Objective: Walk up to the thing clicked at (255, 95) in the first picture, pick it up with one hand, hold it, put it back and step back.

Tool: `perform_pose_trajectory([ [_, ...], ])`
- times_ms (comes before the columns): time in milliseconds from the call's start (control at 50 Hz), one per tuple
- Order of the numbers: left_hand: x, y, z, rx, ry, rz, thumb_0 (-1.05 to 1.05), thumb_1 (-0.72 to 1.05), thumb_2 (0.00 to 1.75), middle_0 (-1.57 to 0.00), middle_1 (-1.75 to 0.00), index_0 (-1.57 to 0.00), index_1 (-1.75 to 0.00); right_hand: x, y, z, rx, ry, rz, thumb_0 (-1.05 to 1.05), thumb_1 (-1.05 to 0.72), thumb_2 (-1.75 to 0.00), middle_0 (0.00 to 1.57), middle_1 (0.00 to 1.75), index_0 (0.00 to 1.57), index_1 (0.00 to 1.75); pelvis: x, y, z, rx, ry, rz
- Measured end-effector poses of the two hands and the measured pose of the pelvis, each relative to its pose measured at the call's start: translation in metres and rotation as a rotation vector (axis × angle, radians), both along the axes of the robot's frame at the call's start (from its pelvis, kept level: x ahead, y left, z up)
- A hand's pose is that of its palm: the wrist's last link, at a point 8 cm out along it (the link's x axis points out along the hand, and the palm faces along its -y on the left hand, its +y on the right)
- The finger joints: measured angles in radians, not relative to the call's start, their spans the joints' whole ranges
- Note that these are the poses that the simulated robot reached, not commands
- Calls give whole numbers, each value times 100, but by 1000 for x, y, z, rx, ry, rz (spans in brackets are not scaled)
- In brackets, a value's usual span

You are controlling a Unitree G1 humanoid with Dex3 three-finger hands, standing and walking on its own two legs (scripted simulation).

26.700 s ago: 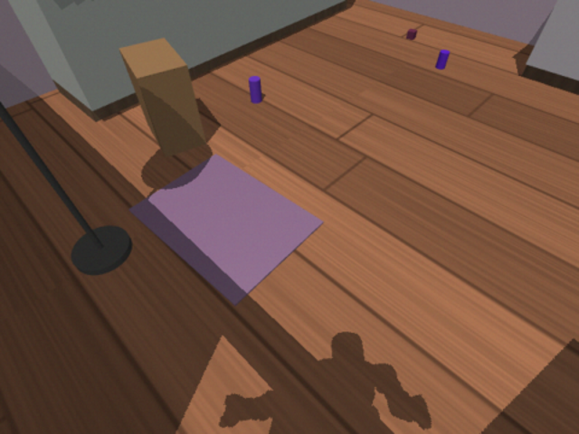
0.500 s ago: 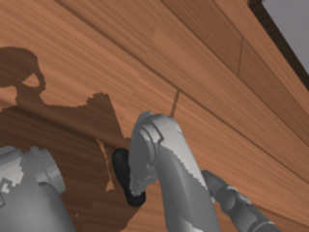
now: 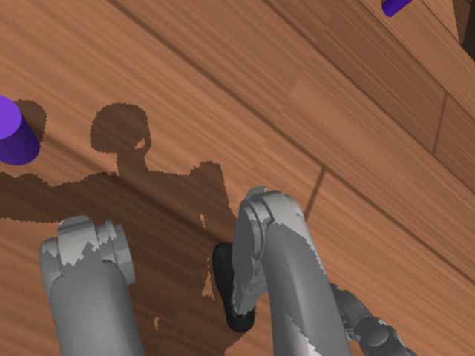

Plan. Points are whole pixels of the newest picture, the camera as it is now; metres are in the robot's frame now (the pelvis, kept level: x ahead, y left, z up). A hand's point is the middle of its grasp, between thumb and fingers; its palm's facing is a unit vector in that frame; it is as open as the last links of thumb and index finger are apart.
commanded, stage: home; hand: left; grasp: from the side
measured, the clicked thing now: (5, 134) +0.48 +0.31 -0.24
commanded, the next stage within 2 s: none
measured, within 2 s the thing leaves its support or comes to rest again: neither
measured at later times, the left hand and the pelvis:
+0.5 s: hand out of the picture +0.29 +0.35 +0.07, palm faces +0.28 -0.82 -0.50, open 17.3 cm; pelvis +0.03 -0.01 +0.17, yaw +9 degrees
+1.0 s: hand out of the picture +0.24 +0.25 +0.28, palm faces +0.31 -0.88 -0.35, open 17.4 cm; pelvis +0.08 +0.00 +0.36, yaw +12 degrees
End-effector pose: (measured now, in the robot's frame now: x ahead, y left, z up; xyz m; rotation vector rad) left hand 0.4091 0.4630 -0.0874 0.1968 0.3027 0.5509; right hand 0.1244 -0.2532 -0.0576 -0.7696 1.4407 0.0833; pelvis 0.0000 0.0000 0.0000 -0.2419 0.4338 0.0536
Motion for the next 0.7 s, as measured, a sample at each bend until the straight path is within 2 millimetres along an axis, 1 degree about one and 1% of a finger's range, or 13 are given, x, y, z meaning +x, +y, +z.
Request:
perform_pose_trajectory([
  [80,-20,17,41,94,46,30,-2,-47,11,-8,-8,-7,-8,-1,-3,-2,38,-2,-72,0,-92,-91,20,30,20,30,4,-1,10,19,47,14],
  [140,-39,17,69,155,116,11,-2,-45,11,-7,-8,-7,-8,2,-3,-3,80,-13,-125,0,-91,-91,20,30,20,30,6,0,23,32,88,25],
  [220,-68,-1,95,182,226,-39,-1,-47,10,-7,-7,-6,-7,15,2,2,147,-52,-182,0,-91,-91,20,30,20,30,8,1,45,56,135,38],
  [300,-98,-28,116,169,315,-73,-1,-49,9,-6,-6,-6,-7,39,9,18,208,-119,-210,0,-90,-91,20,30,20,30,10,-2,75,82,161,45],
  [340,-111,-41,130,159,340,-82,-1,-50,8,-6,-6,-6,-6,53,13,32,232,-161,-210,0,-90,-91,20,30,20,30,11,-4,92,94,169,49],
  [400,-130,-60,154,135,374,-82,-1,-51,8,-7,-6,-6,-6,77,20,60,261,-231,-192,1,-90,-90,20,30,20,30,15,-9,121,111,173,59],
  [460,-144,-74,180,107,403,-61,-1,-51,7,-7,-6,-6,-6,102,25,92,280,-307,-167,1,-90,-90,20,30,20,30,21,-13,151,125,167,71],
  [540,-156,-88,217,73,432,-26,-1,-53,6,-7,-6,-6,-6,131,29,138,297,-410,-141,1,-90,-90,20,30,20,30,32,-16,189,139,148,85],
  [620,-162,-104,253,38,454,-10,-1,-55,5,-6,-5,-6,-5,150,29,182,306,-496,-131,1,-90,-91,20,30,20,30,43,-17,225,152,114,97],
  [700,-166,-122,284,-7,480,-7,-1,-56,4,-6,-5,-5,-5,156,27,223,310,-552,-140,1,-90,-91,20,30,20,30,53,-16,259,164,69,106],
])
